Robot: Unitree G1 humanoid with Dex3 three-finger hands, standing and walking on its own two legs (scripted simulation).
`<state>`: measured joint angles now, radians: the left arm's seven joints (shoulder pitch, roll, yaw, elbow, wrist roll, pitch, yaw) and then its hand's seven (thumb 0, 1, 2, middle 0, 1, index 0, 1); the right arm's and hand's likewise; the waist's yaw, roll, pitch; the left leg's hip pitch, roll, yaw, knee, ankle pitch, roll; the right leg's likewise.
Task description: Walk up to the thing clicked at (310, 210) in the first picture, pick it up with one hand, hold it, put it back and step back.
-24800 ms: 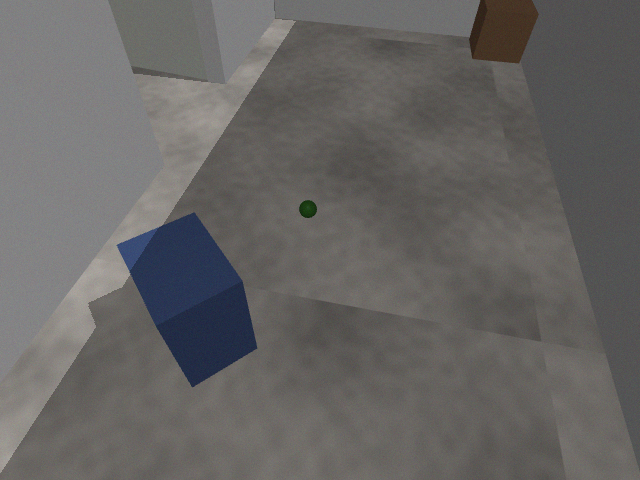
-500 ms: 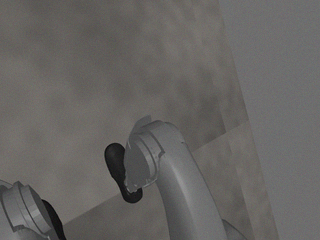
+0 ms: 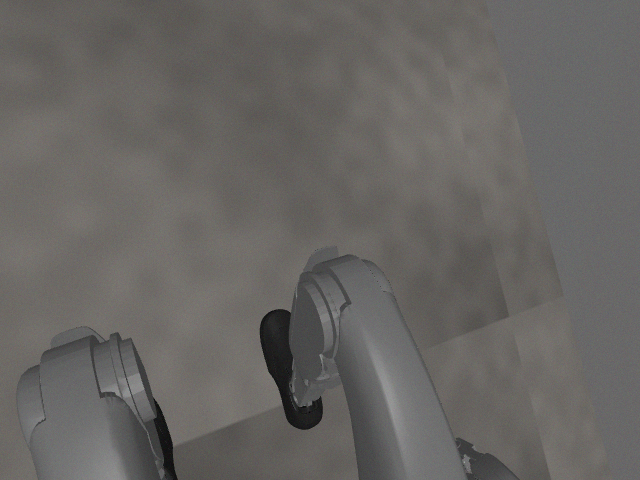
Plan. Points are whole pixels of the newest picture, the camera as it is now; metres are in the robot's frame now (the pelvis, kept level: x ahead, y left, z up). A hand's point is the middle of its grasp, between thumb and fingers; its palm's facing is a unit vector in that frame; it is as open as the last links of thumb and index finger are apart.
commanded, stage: settle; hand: left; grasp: from above
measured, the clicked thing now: out of the picture +0.52 +0.32 -0.21
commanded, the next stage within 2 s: lift in 0.44 s
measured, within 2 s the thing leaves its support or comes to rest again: neither
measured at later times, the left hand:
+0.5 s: hand out of the picture +0.51 +0.30 -0.12, palm faces -0.44 -0.07 -0.90, open 9.8 cm
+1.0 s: hand out of the picture +0.46 +0.32 -0.04, palm faces -0.45 -0.10 -0.88, open 9.8 cm
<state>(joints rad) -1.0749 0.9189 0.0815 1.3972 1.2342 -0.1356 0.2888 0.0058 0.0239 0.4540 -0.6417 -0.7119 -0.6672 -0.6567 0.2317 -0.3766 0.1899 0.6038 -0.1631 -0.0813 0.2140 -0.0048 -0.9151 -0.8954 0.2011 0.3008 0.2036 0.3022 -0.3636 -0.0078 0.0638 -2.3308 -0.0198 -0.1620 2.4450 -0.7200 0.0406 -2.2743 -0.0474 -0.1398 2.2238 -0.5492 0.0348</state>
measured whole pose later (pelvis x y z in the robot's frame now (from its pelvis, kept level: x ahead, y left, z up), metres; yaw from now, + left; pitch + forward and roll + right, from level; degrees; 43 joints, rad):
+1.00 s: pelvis +0.00 +0.00 +0.07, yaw +6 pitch +37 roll -9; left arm -0.93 0.70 0.00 1.12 1.12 -0.11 0.08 0.00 0.02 0.40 -0.70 -0.64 -0.72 -0.60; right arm 0.24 -0.32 0.04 0.62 -0.05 0.07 0.09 0.00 -0.92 -0.90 0.20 0.30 0.21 0.30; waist -0.23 0.07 -0.12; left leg -2.15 -0.03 -0.06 2.17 -0.68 0.05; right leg -2.13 -0.07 -0.06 2.03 -0.55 0.03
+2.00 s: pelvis +0.05 +0.00 +0.37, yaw +8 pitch +14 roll -2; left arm -0.42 0.39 -0.18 0.92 0.98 0.01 0.15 0.00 0.02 0.39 -0.71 -0.63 -0.74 -0.59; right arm 0.27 -0.25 -0.03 0.75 0.04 -0.01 -0.06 0.00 -0.92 -0.90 0.20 0.30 0.20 0.30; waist -0.08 0.04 -0.12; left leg -0.84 0.02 0.01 1.08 -0.48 0.02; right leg -0.88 -0.01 -0.01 1.01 -0.37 0.02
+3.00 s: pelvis +0.09 +0.00 +0.43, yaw +8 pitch +5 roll +0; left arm -0.27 0.39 -0.22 0.70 0.98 0.01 0.01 -0.01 -0.02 0.43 -0.76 -0.57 -0.77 -0.56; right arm 0.24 -0.26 -0.04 0.69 0.06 0.06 -0.04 0.00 -0.91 -0.90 0.20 0.30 0.20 0.30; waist -0.01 0.06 -0.06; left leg -0.37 0.01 0.04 0.64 -0.35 0.01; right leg -0.43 -0.02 0.01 0.62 -0.27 0.02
